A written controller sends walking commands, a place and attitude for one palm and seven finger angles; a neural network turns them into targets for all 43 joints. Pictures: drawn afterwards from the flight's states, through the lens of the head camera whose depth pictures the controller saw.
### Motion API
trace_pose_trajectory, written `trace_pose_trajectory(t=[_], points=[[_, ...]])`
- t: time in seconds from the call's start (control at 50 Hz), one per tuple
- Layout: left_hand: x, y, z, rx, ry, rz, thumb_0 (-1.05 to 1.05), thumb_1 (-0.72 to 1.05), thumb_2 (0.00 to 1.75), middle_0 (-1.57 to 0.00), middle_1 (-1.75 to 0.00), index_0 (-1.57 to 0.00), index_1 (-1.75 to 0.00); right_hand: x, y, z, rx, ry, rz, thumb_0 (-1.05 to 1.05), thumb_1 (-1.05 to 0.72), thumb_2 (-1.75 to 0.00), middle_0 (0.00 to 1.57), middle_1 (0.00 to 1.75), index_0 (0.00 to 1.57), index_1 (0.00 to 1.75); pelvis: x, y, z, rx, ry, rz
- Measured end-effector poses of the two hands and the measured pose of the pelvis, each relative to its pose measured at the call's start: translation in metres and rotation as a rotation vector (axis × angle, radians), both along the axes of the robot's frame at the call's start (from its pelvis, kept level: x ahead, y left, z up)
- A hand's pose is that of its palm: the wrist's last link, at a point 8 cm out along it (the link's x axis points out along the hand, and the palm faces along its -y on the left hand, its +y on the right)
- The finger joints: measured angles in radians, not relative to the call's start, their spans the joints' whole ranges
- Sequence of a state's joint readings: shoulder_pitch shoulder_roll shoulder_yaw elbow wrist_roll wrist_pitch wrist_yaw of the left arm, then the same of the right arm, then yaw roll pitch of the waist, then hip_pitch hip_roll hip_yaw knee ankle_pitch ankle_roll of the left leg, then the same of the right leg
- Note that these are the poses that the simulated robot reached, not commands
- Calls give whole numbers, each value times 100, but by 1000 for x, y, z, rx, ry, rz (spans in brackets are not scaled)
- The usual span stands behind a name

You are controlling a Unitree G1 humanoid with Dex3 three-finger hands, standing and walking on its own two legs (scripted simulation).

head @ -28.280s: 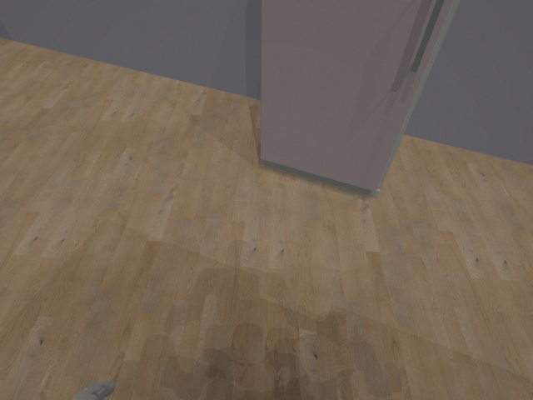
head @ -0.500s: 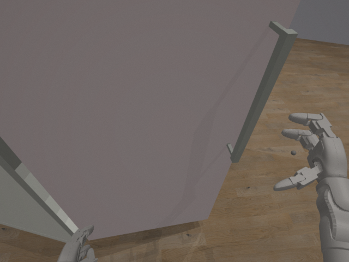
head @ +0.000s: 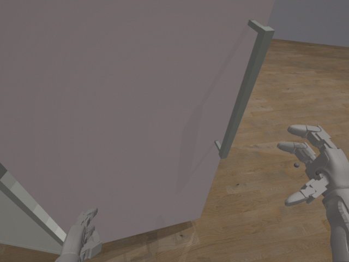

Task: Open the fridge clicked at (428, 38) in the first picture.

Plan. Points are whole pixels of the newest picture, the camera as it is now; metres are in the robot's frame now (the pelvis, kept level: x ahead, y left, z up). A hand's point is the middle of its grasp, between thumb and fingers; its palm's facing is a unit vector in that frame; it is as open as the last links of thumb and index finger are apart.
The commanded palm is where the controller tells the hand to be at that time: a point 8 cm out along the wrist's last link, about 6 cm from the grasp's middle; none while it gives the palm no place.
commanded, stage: draw the hand back to the body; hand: right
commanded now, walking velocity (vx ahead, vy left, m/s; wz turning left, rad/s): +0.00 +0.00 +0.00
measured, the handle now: (235, 103) +0.45 -0.14 +0.16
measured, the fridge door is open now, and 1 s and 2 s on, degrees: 66 66 66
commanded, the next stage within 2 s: step back with the hand held close in 1.48 s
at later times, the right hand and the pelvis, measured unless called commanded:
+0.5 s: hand (326, 177) +0.24 -0.26 +0.16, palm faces +0.22 +0.95 -0.20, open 14.3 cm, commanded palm +0.19 -0.30 +0.17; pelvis +0.00 -0.02 +0.01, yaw +0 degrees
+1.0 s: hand (345, 186) +0.22 -0.28 +0.17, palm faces +0.45 +0.81 -0.38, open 9.8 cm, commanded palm +0.17 -0.31 +0.19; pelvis +0.01 -0.01 +0.02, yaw +2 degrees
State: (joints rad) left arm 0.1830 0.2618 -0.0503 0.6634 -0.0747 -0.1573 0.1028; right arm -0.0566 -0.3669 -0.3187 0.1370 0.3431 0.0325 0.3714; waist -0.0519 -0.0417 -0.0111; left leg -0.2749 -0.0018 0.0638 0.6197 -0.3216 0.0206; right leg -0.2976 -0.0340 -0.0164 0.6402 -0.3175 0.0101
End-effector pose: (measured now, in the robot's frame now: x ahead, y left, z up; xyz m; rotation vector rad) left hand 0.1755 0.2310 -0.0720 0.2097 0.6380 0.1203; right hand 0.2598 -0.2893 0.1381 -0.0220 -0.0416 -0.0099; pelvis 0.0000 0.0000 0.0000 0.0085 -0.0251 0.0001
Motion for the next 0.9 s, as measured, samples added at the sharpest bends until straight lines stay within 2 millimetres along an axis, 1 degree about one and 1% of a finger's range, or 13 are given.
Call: trace_pose_trajectory(t=[0.06,0.14,0.2,0.28,0.34,0.42,0.44,0.5,0.6,0.66,0.72,0.8,0.9], points=[[3,-4,6,-4,-35,11,2,90,89,-20,-30,-20,-30,0,-3,7,-22,47,18,-2,55,-20,26,115,25,115,4,-5,2,2,-4,5],[7,-11,13,-15,-86,9,2,90,89,-20,-30,-20,-30,-9,-3,18,-32,10,29,-2,55,-20,26,115,25,115,7,-12,4,1,-5,12],[10,-16,17,-14,-97,-2,2,90,90,-20,-30,-20,-30,-18,-7,18,-4,-3,22,-2,55,-20,26,115,25,115,8,-15,5,1,-7,14],[13,-22,22,-1,-97,-21,2,90,89,-20,-30,-20,-30,-30,-16,9,3,38,-16,-2,55,-20,26,115,25,115,7,-18,6,3,-18,11],[16,-27,25,9,-105,-40,2,90,90,-20,-30,-20,-30,-39,-16,6,-14,55,-34,-2,55,-20,25,115,25,115,5,-20,6,7,-30,5],[19,-34,28,12,-118,-63,2,90,90,-20,-30,-20,-30,-46,-12,17,-39,8,-21,-2,51,-22,25,113,24,113,2,-21,7,9,-42,-2],[19,-36,28,15,-119,-73,2,90,90,-20,-30,-20,-30,-48,-12,22,-84,-7,-49,-2,50,-22,25,112,24,112,1,-21,8,9,-45,-1],[18,-41,28,16,-111,-93,2,90,89,-20,-30,-20,-30,-55,-18,34,-192,-68,-205,-2,44,-26,25,108,25,108,-1,-20,10,10,-48,2],[9,-43,18,1,-43,-93,1,90,89,-20,-30,-20,-30,-73,-23,31,-270,-66,-362,-1,29,-32,25,100,24,100,-1,-20,14,6,-49,14],[2,-41,11,2,4,-92,1,90,89,-20,-30,-20,-30,-83,-23,29,-303,-55,-406,-1,19,-37,24,94,24,94,1,-20,15,4,-54,14],[-3,-37,6,6,41,-84,2,90,89,-20,-30,-20,-30,-88,-24,31,-329,-60,-437,-1,9,-42,24,88,23,88,4,-19,16,3,-61,13],[-4,-31,3,11,60,-69,2,90,89,-20,-30,-20,-30,-88,-26,40,-360,-88,-465,-1,-5,-49,24,80,23,80,7,-17,17,2,-71,13],[1,-23,5,6,44,-43,2,90,89,-20,-30,-20,-30,-85,-24,49,-389,-115,-463,0,-23,-58,23,69,23,69,11,-14,18,-1,-74,21]])
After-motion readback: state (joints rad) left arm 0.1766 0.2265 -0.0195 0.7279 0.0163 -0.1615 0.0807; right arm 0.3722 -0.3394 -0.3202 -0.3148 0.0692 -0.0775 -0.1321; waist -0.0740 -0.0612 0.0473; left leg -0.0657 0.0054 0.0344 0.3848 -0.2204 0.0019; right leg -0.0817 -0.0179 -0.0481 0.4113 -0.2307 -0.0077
